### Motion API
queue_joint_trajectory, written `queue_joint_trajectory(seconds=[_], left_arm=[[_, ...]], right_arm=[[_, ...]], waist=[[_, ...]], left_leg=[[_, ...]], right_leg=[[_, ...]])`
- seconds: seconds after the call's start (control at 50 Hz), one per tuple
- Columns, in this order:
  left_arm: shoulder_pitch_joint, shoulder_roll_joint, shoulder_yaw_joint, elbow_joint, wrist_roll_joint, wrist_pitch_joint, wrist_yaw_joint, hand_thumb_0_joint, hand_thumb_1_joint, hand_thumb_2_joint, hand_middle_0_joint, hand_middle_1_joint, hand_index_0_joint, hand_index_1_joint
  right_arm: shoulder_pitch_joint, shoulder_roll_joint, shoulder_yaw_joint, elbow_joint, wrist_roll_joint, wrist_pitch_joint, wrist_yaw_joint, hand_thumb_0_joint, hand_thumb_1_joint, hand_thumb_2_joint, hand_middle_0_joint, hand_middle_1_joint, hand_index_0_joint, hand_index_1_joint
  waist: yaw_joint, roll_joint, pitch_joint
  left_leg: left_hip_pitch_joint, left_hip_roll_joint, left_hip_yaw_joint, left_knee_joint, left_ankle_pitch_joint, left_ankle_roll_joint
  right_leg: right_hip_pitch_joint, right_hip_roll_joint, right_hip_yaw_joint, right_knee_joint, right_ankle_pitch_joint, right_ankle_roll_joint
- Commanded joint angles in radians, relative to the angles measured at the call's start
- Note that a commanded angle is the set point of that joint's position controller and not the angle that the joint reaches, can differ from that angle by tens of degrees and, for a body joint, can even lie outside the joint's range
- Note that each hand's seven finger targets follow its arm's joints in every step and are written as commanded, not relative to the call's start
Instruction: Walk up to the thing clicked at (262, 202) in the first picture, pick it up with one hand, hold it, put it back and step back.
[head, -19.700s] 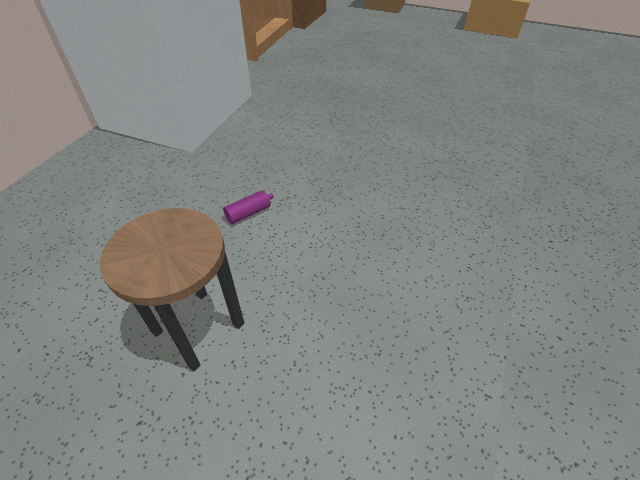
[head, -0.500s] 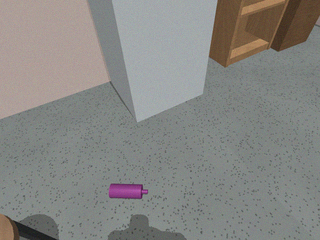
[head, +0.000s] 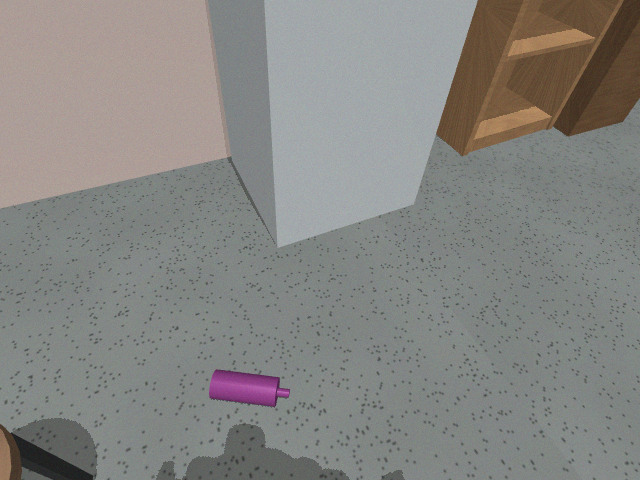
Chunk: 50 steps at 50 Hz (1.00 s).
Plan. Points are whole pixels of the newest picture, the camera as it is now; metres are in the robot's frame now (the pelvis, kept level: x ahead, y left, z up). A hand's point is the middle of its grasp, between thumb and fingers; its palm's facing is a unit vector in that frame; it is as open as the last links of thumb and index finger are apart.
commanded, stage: walk up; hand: left
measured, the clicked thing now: (251, 388) +0.50 +0.20 -0.72
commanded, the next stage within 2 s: stand in 1.34 s
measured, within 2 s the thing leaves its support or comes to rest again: neither
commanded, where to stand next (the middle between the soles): +0.09 +0.00 m, yaw -1 degrees
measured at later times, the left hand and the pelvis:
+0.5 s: hand out of the picture +0.08 +0.26 -0.13, palm faces +0.02 -0.93 -0.38, open 7.4 cm; pelvis +0.02 +0.00 +0.02, yaw +1 degrees
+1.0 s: hand out of the picture +0.13 +0.24 -0.13, palm faces -0.02 -0.95 -0.32, open 7.4 cm; pelvis +0.03 +0.00 +0.02, yaw +0 degrees
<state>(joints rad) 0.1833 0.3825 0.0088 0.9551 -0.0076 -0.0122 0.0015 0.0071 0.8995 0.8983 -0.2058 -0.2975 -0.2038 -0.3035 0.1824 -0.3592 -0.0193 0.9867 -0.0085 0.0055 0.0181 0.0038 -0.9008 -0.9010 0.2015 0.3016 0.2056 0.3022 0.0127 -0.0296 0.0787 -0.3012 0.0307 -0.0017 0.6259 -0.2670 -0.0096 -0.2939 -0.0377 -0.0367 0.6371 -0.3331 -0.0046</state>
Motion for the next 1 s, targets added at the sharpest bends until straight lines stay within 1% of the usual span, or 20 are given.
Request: queue_joint_trajectory(seconds=[0.0,0.02,0.06,0.1,0.14,0.18,0.22,0.24,0.28,0.32,0.4,0.48,0.5,0.52,0.54,0.62,0.64,0.82,0.84,0.98], left_arm=[[0.009,0.209,0.049,0.009,0.005,-0.031,0.007,0.0,0.9,0.9,-0.2,-0.3,-0.2,-0.3],[-0.002,0.21,0.046,0.018,0.004,-0.031,0.007,0.0,0.9,0.9,-0.2,-0.3,-0.2,-0.3],[-0.038,0.205,0.037,0.034,0.006,-0.03,0.004,0.0,0.9,0.9,-0.2,-0.3,-0.2,-0.3],[-0.041,0.195,0.033,0.061,0.004,-0.029,0.0,0.0,0.9,0.9,-0.2,-0.3,-0.2,-0.3],[-0.045,0.196,0.03,0.084,0.004,-0.031,-0.002,0.0,0.9,0.9,-0.2,-0.3,-0.2,-0.3],[-0.055,0.196,0.03,0.104,0.006,-0.036,-0.001,0.0,0.9,0.9,-0.2,-0.3,-0.2,-0.3],[-0.081,0.197,0.027,0.107,0.007,-0.039,-0.002,0.0,0.9,0.9,-0.2,-0.3,-0.2,-0.3],[-0.08,0.193,0.025,0.119,0.005,-0.039,-0.001,0.0,0.9,0.9,-0.2,-0.3,-0.2,-0.3],[-0.091,0.193,0.025,0.127,0.005,-0.042,0.0,0.0,0.9,0.9,-0.2,-0.3,-0.2,-0.3],[-0.092,0.192,0.025,0.137,0.005,-0.042,0.002,0.0,0.9,0.9,-0.2,-0.3,-0.2,-0.3],[-0.112,0.189,0.025,0.155,0.009,-0.036,0.003,0.0,0.9,0.9,-0.2,-0.3,-0.2,-0.3],[-0.133,0.19,0.031,0.16,0.013,-0.036,0.006,0.0,0.9,0.9,-0.2,-0.3,-0.2,-0.3],[-0.125,0.189,0.033,0.164,0.013,-0.036,0.006,0.0,0.9,0.9,-0.2,-0.3,-0.2,-0.3],[-0.136,0.186,0.033,0.162,0.013,-0.035,0.006,0.0,0.9,0.9,-0.2,-0.3,-0.2,-0.3],[-0.144,0.19,0.034,0.162,0.016,-0.035,0.007,0.0,0.9,0.9,-0.2,-0.3,-0.2,-0.3],[-0.145,0.184,0.035,0.159,0.014,-0.031,0.007,0.0,0.9,0.9,-0.2,-0.3,-0.2,-0.3],[-0.158,0.188,0.038,0.161,0.016,-0.031,0.007,0.0,0.9,0.9,-0.2,-0.3,-0.2,-0.3],[-0.165,0.179,0.044,0.157,0.019,-0.023,0.005,0.0,0.9,0.9,-0.2,-0.3,-0.2,-0.3],[-0.175,0.178,0.044,0.157,0.019,-0.022,0.004,0.0,0.9,0.9,-0.2,-0.3,-0.2,-0.3],[-0.17,0.173,0.044,0.158,0.016,-0.02,0.004,0.0,0.9,0.9,-0.2,-0.3,-0.2,-0.3]], right_arm=[[-0.107,-0.222,-0.031,-0.055,0.002,-0.035,-0.011,0.0,-0.9,-0.9,0.2,0.3,0.2,0.3],[-0.11,-0.224,-0.029,-0.042,0.004,-0.035,-0.01,0.0,-0.9,-0.9,0.2,0.3,0.2,0.3],[-0.11,-0.233,-0.028,-0.027,0.002,-0.031,-0.009,0.0,-0.9,-0.9,0.2,0.3,0.2,0.3],[-0.136,-0.235,-0.027,-0.012,0.001,-0.03,-0.009,0.0,-0.9,-0.9,0.2,0.3,0.2,0.3],[-0.152,-0.229,-0.024,-0.004,0.002,-0.033,-0.011,0.0,-0.9,-0.9,0.2,0.3,0.2,0.3],[-0.155,-0.222,-0.022,0.009,0.008,-0.036,-0.011,0.0,-0.9,-0.9,0.2,0.3,0.2,0.3],[-0.144,-0.221,-0.022,0.022,0.009,-0.038,-0.013,0.0,-0.9,-0.9,0.2,0.3,0.2,0.3],[-0.154,-0.217,-0.023,0.03,0.012,-0.038,-0.013,0.0,-0.9,-0.9,0.2,0.3,0.2,0.3],[-0.142,-0.219,-0.024,0.044,0.014,-0.038,-0.014,0.0,-0.9,-0.9,0.2,0.3,0.2,0.3],[-0.153,-0.212,-0.026,0.053,0.016,-0.035,-0.015,0.0,-0.9,-0.9,0.2,0.3,0.2,0.3],[-0.167,-0.207,-0.028,0.075,0.015,-0.027,-0.015,0.0,-0.9,-0.9,0.2,0.3,0.2,0.3],[-0.163,-0.196,-0.024,0.091,0.012,-0.025,-0.013,0.0,-0.9,-0.9,0.2,0.3,0.2,0.3],[-0.17,-0.198,-0.025,0.092,0.012,-0.024,-0.012,0.0,-0.9,-0.9,0.2,0.3,0.2,0.3],[-0.171,-0.196,-0.023,0.094,0.012,-0.023,-0.012,0.0,-0.9,-0.9,0.2,0.3,0.2,0.3],[-0.163,-0.197,-0.025,0.102,0.012,-0.022,-0.012,0.0,-0.9,-0.9,0.2,0.3,0.2,0.3],[-0.17,-0.198,-0.023,0.109,0.007,-0.024,-0.013,0.0,-0.9,-0.9,0.2,0.3,0.2,0.3],[-0.165,-0.199,-0.024,0.114,0.005,-0.024,-0.014,0.0,-0.9,-0.9,0.2,0.3,0.2,0.3],[-0.157,-0.2,-0.022,0.12,0.003,-0.03,-0.018,0.0,-0.9,-0.9,0.2,0.3,0.2,0.3],[-0.15,-0.2,-0.023,0.124,0.002,-0.031,-0.02,0.0,-0.9,-0.9,0.2,0.3,0.2,0.3],[-0.141,-0.202,-0.025,0.121,0.001,-0.031,-0.022,0.0,-0.9,-0.9,0.2,0.3,0.2,0.3]], waist=[[0.024,0.198,-0.057],[0.02,0.191,-0.065],[0.004,0.197,-0.053],[0.012,0.189,-0.029],[0.013,0.154,-0.03],[0.007,0.118,-0.053],[-0.005,0.086,-0.084],[-0.004,0.082,-0.082],[-0.008,0.054,-0.123],[-0.008,0.03,-0.135],[-0.009,0.001,-0.113],[-0.011,-0.026,-0.113],[-0.005,-0.009,-0.113],[-0.007,-0.013,-0.102],[-0.012,-0.012,-0.114],[-0.005,0.026,-0.098],[-0.011,0.021,-0.101],[-0.007,0.056,-0.108],[-0.012,0.05,-0.104],[-0.013,0.046,-0.107]], left_leg=[[-0.081,0.105,-0.16,-0.243,-0.097,0.062],[-0.064,0.107,-0.164,-0.25,-0.116,0.062],[-0.061,0.116,-0.188,-0.314,-0.233,0.064],[-0.056,0.125,-0.197,-0.342,-0.258,0.062],[-0.024,0.116,-0.181,-0.33,-0.19,0.056],[0.027,0.111,-0.155,-0.3,-0.059,0.053],[0.08,0.101,-0.134,-0.292,0.023,0.048],[0.098,0.099,-0.128,-0.291,0.055,0.046],[0.144,0.1,-0.113,-0.277,0.159,0.046],[0.175,0.096,-0.098,-0.27,0.201,0.045],[0.172,0.091,-0.095,-0.292,0.182,0.04],[0.184,0.087,-0.084,-0.299,0.197,0.034],[0.199,0.09,-0.085,-0.3,0.211,0.034],[0.183,0.085,-0.086,-0.304,0.191,0.033],[0.191,0.09,-0.083,-0.307,0.204,0.031],[0.175,0.089,-0.083,-0.328,0.176,0.027],[0.167,0.088,-0.081,-0.331,0.177,0.027],[0.143,0.095,-0.084,-0.353,0.164,0.026],[0.131,0.091,-0.083,-0.355,0.152,0.025],[0.162,0.095,-0.08,-0.348,0.182,0.026]], right_leg=[[0.116,-0.044,0.076,-0.154,0.068,-0.032],[0.115,-0.048,0.078,-0.176,0.057,-0.031],[0.1,-0.044,0.073,-0.194,-0.011,-0.029],[0.093,-0.039,0.064,-0.211,-0.009,-0.023],[0.092,-0.046,0.069,-0.239,0.036,-0.022],[0.107,-0.064,0.08,-0.276,0.099,-0.022],[0.11,-0.079,0.089,-0.287,0.163,-0.018],[0.101,-0.082,0.09,-0.297,0.172,-0.015],[0.137,-0.094,0.089,-0.302,0.237,-0.013],[0.139,-0.102,0.089,-0.32,0.261,-0.012],[0.141,-0.107,0.086,-0.344,0.234,-0.006],[0.147,-0.113,0.091,-0.365,0.236,-0.003],[0.144,-0.112,0.088,-0.365,0.234,-0.002],[0.143,-0.112,0.09,-0.374,0.223,0.001],[0.16,-0.114,0.088,-0.373,0.225,-0.004],[0.165,-0.11,0.086,-0.379,0.215,-0.001],[0.178,-0.11,0.086,-0.377,0.222,-0.004],[0.217,-0.101,0.079,-0.37,0.224,-0.006],[0.217,-0.1,0.081,-0.37,0.223,-0.006],[0.205,-0.096,0.079,-0.367,0.233,-0.006]])
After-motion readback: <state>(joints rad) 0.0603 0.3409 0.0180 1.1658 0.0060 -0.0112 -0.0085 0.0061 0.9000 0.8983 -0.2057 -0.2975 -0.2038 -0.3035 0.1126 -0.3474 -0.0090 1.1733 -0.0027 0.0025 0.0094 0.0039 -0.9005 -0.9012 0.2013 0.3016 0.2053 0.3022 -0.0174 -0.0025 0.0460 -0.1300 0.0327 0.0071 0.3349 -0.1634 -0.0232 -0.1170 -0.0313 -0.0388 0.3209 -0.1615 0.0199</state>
